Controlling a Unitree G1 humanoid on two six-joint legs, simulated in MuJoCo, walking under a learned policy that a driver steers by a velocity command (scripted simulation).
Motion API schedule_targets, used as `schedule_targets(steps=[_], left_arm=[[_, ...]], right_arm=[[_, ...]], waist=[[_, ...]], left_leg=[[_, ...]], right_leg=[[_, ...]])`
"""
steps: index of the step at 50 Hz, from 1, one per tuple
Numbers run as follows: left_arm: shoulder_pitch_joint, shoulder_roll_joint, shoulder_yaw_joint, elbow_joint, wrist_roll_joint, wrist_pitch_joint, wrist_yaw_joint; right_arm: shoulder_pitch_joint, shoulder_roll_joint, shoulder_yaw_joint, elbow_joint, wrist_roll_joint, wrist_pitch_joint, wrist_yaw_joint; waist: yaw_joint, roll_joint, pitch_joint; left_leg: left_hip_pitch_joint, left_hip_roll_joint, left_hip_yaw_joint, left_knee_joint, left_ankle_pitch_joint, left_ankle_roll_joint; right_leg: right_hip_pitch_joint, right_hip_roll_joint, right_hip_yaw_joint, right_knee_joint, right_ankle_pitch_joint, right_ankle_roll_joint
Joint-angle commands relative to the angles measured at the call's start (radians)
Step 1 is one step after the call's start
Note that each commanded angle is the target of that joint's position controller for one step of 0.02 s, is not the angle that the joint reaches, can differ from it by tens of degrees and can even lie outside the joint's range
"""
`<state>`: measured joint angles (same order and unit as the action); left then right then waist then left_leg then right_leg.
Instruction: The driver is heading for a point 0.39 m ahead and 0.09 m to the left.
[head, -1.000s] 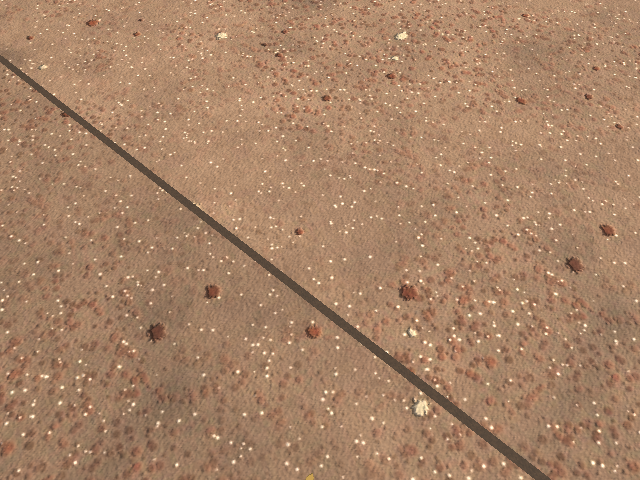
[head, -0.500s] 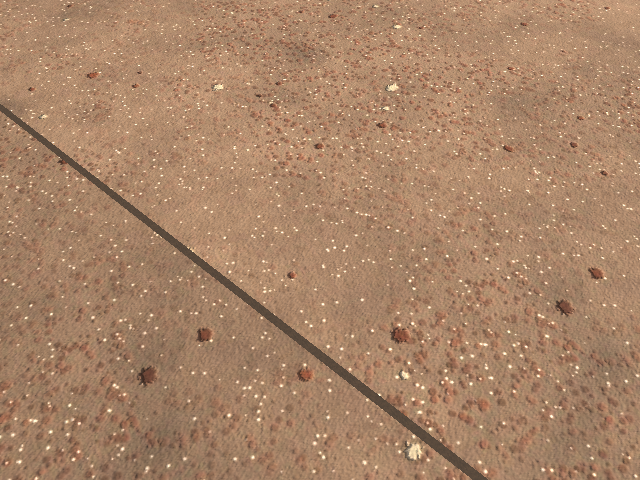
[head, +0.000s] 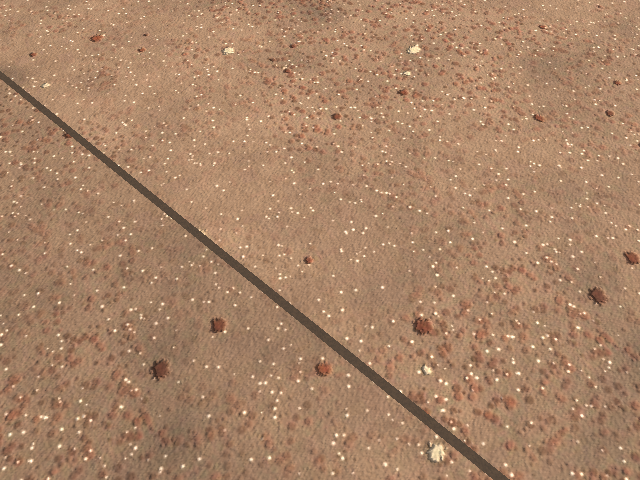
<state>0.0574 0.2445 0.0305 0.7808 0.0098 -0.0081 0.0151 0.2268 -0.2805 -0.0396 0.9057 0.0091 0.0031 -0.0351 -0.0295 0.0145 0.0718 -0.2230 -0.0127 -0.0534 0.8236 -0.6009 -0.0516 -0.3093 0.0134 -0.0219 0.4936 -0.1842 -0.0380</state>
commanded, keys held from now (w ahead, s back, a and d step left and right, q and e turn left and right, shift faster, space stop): s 0.04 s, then no key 0.92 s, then w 0.04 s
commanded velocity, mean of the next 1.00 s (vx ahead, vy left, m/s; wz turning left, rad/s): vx -0.04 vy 0.00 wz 0.00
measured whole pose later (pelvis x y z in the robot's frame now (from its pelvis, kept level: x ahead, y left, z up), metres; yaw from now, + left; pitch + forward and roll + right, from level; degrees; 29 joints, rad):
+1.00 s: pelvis -0.06 +0.04 +0.00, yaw -1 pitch -2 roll +0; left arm 0.21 0.22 0.03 1.12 0.00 -0.01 0.05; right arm 0.18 -0.24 -0.03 1.03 0.00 0.00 -0.03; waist 0.00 0.00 0.04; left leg -0.21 -0.02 0.01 0.48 -0.24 0.02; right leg -0.16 -0.01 0.05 0.47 -0.27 0.03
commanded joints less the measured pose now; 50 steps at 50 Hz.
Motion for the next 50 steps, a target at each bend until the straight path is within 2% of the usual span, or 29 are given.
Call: schedule_targets(steps=[1, 3, 6, 9, 11, 12, 13, 14, 15, 16, 17, 18, 20, 22, 24, 25, 26, 27, 28, 29, 30, 31, 32, 34, 36, 41, 48, 49, 50], left_arm=[[0.035, 0.210, 0.055, -0.017, -0.013, -0.004, 0.009], [-0.024, 0.193, 0.052, -0.012, -0.012, 0.007, 0.013], [-0.060, 0.165, 0.046, 0.012, -0.009, 0.021, 0.024], [-0.042, 0.181, 0.050, 0.043, -0.013, 0.030, 0.041], [-0.047, 0.179, 0.048, 0.057, -0.030, 0.036, 0.044], [0.006, 0.145, 0.040, 0.082, -0.031, 0.036, 0.039], [0.060, 0.076, 0.022, 0.092, 0.001, 0.034, 0.028], [-0.034, 0.122, 0.043, 0.055, 0.003, 0.034, 0.036], [-0.082, 0.179, 0.064, 0.057, -0.015, 0.036, 0.042], [-0.045, 0.183, 0.073, 0.081, -0.025, 0.037, 0.044], [0.023, 0.167, 0.076, 0.126, -0.020, 0.041, 0.049], [0.064, 0.159, 0.078, 0.155, -0.014, 0.042, 0.052], [0.087, 0.125, 0.072, 0.182, -0.013, 0.031, 0.044], [0.043, 0.087, 0.054, 0.177, -0.018, 0.018, 0.035], [0.022, 0.086, 0.045, 0.175, -0.026, 0.015, 0.030], [0.046, 0.092, 0.044, 0.186, -0.029, 0.016, 0.029], [0.081, 0.097, 0.043, 0.202, -0.027, 0.017, 0.028], [0.103, 0.118, 0.045, 0.217, -0.018, 0.020, 0.027], [0.129, 0.148, 0.046, 0.225, -0.007, 0.024, 0.029], [0.135, 0.194, 0.056, 0.239, -0.017, 0.027, 0.029], [0.148, 0.150, 0.050, 0.254, -0.020, 0.023, 0.022], [0.143, 0.112, 0.038, 0.259, -0.012, 0.018, 0.019], [0.129, 0.112, 0.037, 0.262, -0.005, 0.013, 0.020], [0.123, 0.119, 0.036, 0.269, -0.005, 0.004, 0.023], [0.135, 0.109, 0.031, 0.282, -0.007, 0.002, 0.026], [0.149, 0.102, 0.023, 0.298, -0.007, 0.000, 0.032], [0.166, 0.089, 0.016, 0.312, -0.007, -0.004, 0.033], [0.185, 0.080, 0.013, 0.321, -0.008, -0.003, 0.033], [0.191, 0.085, 0.016, 0.321, -0.014, -0.001, 0.036]], right_arm=[[0.055, -0.103, -0.031, -0.030, 0.005, 0.033, -0.023], [0.094, -0.091, -0.033, -0.012, 0.002, 0.057, -0.039], [0.071, -0.071, -0.028, -0.022, 0.002, 0.061, -0.041], [0.042, -0.078, -0.025, -0.029, 0.004, 0.046, -0.018], [0.105, -0.079, -0.030, 0.006, -0.003, 0.038, 0.008], [0.093, -0.090, -0.032, 0.007, -0.018, 0.038, 0.018], [0.080, -0.159, -0.041, -0.015, -0.034, 0.041, 0.014], [0.020, -0.205, -0.042, -0.047, -0.068, 0.024, 0.023], [-0.042, -0.178, -0.034, -0.063, -0.091, -0.004, 0.024], [-0.100, -0.149, -0.027, -0.062, -0.078, -0.027, 0.020], [-0.135, -0.119, -0.019, -0.059, -0.054, -0.044, 0.017], [-0.146, -0.077, -0.006, -0.053, -0.034, -0.054, 0.016], [-0.109, -0.046, 0.009, -0.025, -0.017, -0.055, 0.010], [-0.069, -0.069, 0.004, -0.004, -0.013, -0.045, 0.004], [-0.037, -0.101, -0.006, 0.010, -0.016, -0.031, 0.000], [-0.039, -0.102, -0.007, 0.013, -0.012, -0.026, 0.000], [-0.040, -0.100, -0.008, 0.018, -0.003, -0.022, 0.003], [-0.020, -0.102, -0.011, 0.025, 0.002, -0.024, 0.007], [-0.003, -0.095, -0.010, 0.028, -0.007, -0.033, 0.014], [0.027, -0.105, -0.019, 0.025, -0.012, -0.039, 0.024], [-0.030, -0.091, -0.016, 0.020, -0.012, -0.038, 0.022], [-0.066, -0.081, -0.015, 0.013, -0.010, -0.034, 0.019], [-0.081, -0.064, -0.012, 0.012, -0.009, -0.027, 0.013], [-0.076, -0.067, -0.014, 0.020, -0.016, -0.013, 0.008], [-0.076, -0.064, -0.015, 0.029, -0.015, -0.008, 0.007], [-0.077, -0.064, -0.014, 0.049, -0.016, -0.006, 0.006], [-0.053, -0.062, -0.011, 0.080, -0.015, -0.010, 0.002], [-0.036, -0.059, -0.010, 0.091, -0.014, -0.009, 0.000], [-0.031, -0.072, -0.015, 0.095, -0.007, -0.007, -0.003]], waist=[[0.033, -0.111, -0.157], [0.000, -0.114, -0.152], [0.003, -0.173, -0.180], [0.024, -0.196, -0.189], [-0.013, -0.163, -0.171], [-0.002, -0.091, -0.138], [0.037, 0.146, -0.134], [-0.002, 0.245, -0.060], [0.001, 0.164, -0.012], [0.035, 0.146, 0.005], [0.064, 0.136, -0.005], [0.072, 0.137, -0.009], [0.069, 0.110, -0.038], [0.031, 0.108, -0.059], [0.004, 0.117, -0.071], [0.012, 0.115, -0.070], [0.030, 0.104, -0.061], [0.027, 0.088, -0.062], [0.019, 0.045, -0.086], [-0.021, -0.038, -0.099], [0.016, -0.054, -0.107], [0.021, -0.045, -0.099], [0.018, -0.051, -0.097], [0.014, -0.052, -0.077], [0.017, -0.041, -0.061], [0.024, -0.024, -0.025], [0.026, -0.019, -0.022], [0.028, -0.013, -0.044], [0.028, -0.006, -0.033]], left_leg=[[-0.191, -0.001, -0.030, 0.288, -0.101, -0.042], [-0.137, -0.010, -0.014, 0.265, -0.024, -0.062], [-0.084, 0.012, 0.023, 0.109, 0.079, -0.058], [-0.018, 0.032, 0.034, -0.091, 0.186, -0.021], [0.106, 0.004, 0.092, -0.329, 0.355, 0.032], [0.142, 0.014, 0.058, -0.420, 0.383, 0.068], [0.180, 0.220, -0.190, -0.516, 0.438, 0.134], [-0.107, 0.392, -0.367, -0.616, 0.360, 0.298], [-0.181, 0.354, -0.363, -0.658, 0.247, 0.320], [-0.171, 0.294, -0.286, -0.654, 0.239, 0.276], [-0.118, 0.241, -0.224, -0.633, 0.266, 0.234], [-0.068, 0.229, -0.193, -0.608, 0.364, 0.216], [0.014, 0.205, -0.139, -0.568, 0.510, 0.211], [0.091, 0.189, -0.122, -0.530, 0.561, 0.204], [0.121, 0.195, -0.145, -0.499, 0.595, 0.214], [0.125, 0.191, -0.153, -0.486, 0.591, 0.213], [0.109, 0.179, -0.148, -0.478, 0.591, 0.196], [0.085, 0.169, -0.147, -0.477, 0.607, 0.173], [0.051, 0.152, -0.132, -0.468, 0.614, 0.150], [0.033, 0.099, -0.082, -0.483, 0.598, 0.132], [0.080, 0.062, -0.022, -0.457, 0.559, 0.109], [0.093, 0.054, -0.006, -0.439, 0.538, 0.101], [0.097, 0.054, -0.001, -0.433, 0.535, 0.105], [0.088, 0.048, 0.006, -0.433, 0.519, 0.106], [0.080, 0.046, 0.007, -0.440, 0.480, 0.105], [0.047, 0.039, 0.012, -0.451, 0.402, 0.091], [0.037, 0.037, 0.015, -0.449, 0.387, 0.084], [0.042, 0.029, 0.021, -0.453, 0.280, 0.087], [0.023, 0.019, 0.024, -0.445, 0.124, 0.098]], right_leg=[[0.227, -0.326, 0.255, -0.080, 0.953, -0.261], [0.134, -0.285, 0.204, -0.110, 0.761, -0.235], [0.102, -0.253, 0.178, -0.144, 0.508, -0.210], [0.105, -0.258, 0.209, -0.163, 0.283, -0.188], [0.029, -0.222, 0.182, -0.145, 0.072, -0.134], [-0.032, -0.165, 0.135, -0.083, -0.058, -0.070], [-0.142, -0.058, 0.022, 0.118, -0.236, 0.020], [-0.128, 0.009, 0.058, 0.240, -0.418, 0.050], [-0.078, -0.007, 0.133, 0.379, -0.371, 0.043], [-0.087, 0.004, 0.159, 0.441, -0.309, 0.038], [-0.092, -0.001, 0.168, 0.466, -0.258, 0.048], [-0.102, -0.013, 0.183, 0.470, -0.225, 0.065], [-0.077, -0.035, 0.150, 0.414, -0.205, 0.102], [-0.049, -0.058, 0.101, 0.247, -0.202, 0.126], [-0.001, -0.044, 0.069, 0.117, -0.227, 0.130], [0.031, -0.039, 0.057, 0.026, -0.187, 0.123], [0.084, -0.039, 0.049, -0.111, -0.051, 0.109], [0.145, -0.048, 0.066, -0.166, 0.062, 0.092], [0.214, -0.086, 0.102, -0.128, 0.202, 0.075], [0.223, -0.084, 0.092, -0.057, 0.228, 0.045], [0.167, -0.071, 0.087, -0.071, 0.152, 0.034], [0.143, -0.070, 0.091, -0.094, 0.127, 0.038], [0.132, -0.070, 0.092, -0.108, 0.123, 0.045], [0.122, -0.064, 0.087, -0.114, 0.105, 0.051], [0.110, -0.060, 0.085, -0.118, 0.071, 0.051], [0.090, -0.053, 0.082, -0.122, 0.013, 0.047], [0.083, -0.045, 0.078, -0.119, -0.005, 0.043], [0.088, -0.032, 0.063, -0.115, -0.100, 0.039], [0.064, -0.012, 0.047, -0.092, -0.242, 0.027]])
